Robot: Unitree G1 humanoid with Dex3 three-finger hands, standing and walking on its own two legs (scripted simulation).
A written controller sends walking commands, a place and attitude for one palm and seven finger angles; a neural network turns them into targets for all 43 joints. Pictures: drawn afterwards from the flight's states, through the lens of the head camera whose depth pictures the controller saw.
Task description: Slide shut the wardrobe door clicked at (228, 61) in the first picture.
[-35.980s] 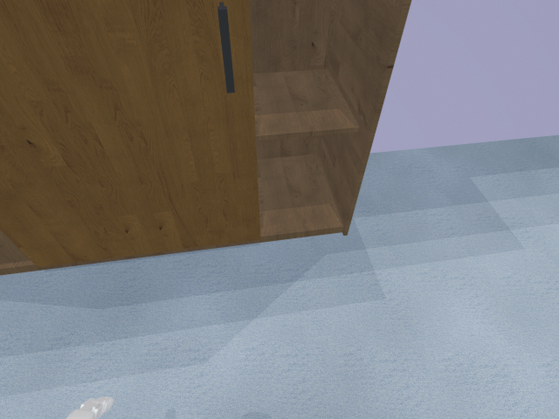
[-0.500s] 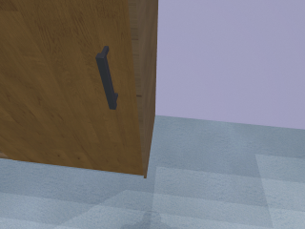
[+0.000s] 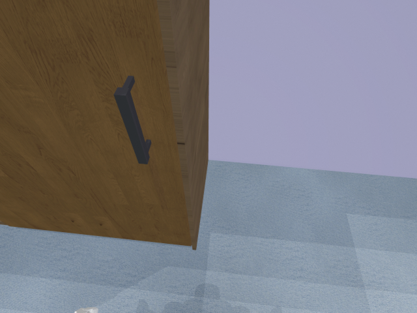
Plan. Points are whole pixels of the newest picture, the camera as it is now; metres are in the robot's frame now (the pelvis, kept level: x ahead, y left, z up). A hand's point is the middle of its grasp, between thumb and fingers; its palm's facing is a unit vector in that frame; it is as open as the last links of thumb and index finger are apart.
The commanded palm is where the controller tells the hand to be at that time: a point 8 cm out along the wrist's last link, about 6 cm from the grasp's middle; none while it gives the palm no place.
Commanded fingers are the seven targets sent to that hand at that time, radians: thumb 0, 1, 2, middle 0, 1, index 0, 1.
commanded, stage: look to check the result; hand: left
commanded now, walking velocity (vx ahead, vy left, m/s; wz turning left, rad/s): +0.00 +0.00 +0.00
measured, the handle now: (137, 124) +0.45 +0.17 +0.10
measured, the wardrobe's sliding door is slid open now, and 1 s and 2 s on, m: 0.00 0.00 0.00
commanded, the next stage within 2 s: walk to a spot facing it in 0.54 s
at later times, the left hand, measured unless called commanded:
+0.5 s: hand out of the picture +0.13 +0.22 -0.15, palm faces -0.03 -0.93 -0.35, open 7.4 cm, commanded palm none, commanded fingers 0.00 0.90 0.90 -0.20 -0.30 -0.20 -0.30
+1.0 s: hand out of the picture +0.07 +0.20 -0.18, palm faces +0.12 -0.96 -0.26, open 7.4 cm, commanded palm none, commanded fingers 0.00 0.90 0.90 -0.20 -0.30 -0.20 -0.30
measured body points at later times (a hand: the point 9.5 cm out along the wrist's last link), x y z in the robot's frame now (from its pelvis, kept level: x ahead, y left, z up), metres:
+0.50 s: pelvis +0.04 -0.02 +0.00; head +0.07 -0.04 +0.45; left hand +0.14 +0.27 -0.13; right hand +0.11 -0.31 -0.15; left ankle +0.00 +0.10 -0.75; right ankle -0.01 -0.12 -0.75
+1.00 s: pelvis +0.01 -0.01 -0.01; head +0.04 +0.00 +0.44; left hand +0.06 +0.25 -0.16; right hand +0.07 -0.27 -0.16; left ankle +0.00 +0.10 -0.73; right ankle -0.01 -0.12 -0.75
